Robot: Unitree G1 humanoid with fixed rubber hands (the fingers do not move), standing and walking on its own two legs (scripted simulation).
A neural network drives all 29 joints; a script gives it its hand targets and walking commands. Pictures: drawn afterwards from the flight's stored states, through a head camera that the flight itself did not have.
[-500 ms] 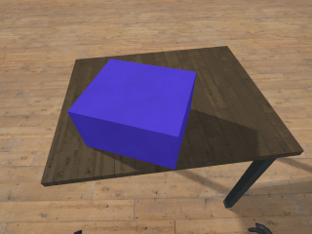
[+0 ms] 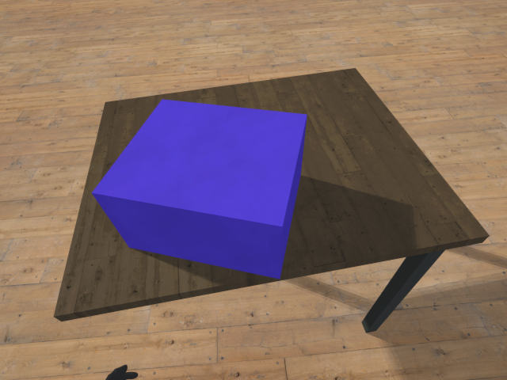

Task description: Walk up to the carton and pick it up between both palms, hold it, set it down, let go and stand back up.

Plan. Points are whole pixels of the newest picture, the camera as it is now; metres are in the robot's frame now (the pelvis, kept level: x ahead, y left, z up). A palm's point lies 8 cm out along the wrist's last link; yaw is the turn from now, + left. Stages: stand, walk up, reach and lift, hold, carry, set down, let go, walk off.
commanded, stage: walk up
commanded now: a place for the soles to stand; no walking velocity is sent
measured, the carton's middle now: (216, 182) +0.48 +0.09 +0.02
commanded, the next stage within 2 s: reach and lift in 0.48 s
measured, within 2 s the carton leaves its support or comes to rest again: neither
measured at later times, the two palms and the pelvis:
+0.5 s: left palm out of the picture +0.11 +0.27 -0.09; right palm out of the picture +0.08 -0.28 -0.11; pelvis +0.00 +0.00 -0.01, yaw -1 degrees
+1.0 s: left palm out of the picture +0.12 +0.30 -0.04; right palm out of the picture +0.10 -0.22 -0.06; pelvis -0.04 -0.01 +0.01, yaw +4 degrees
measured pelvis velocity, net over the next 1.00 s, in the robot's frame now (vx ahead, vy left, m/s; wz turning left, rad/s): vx -0.04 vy -0.01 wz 0.06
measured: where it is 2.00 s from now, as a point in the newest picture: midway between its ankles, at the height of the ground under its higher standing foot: outside the picture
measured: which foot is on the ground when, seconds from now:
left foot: down 0.00-1.00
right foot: down 0.00-1.00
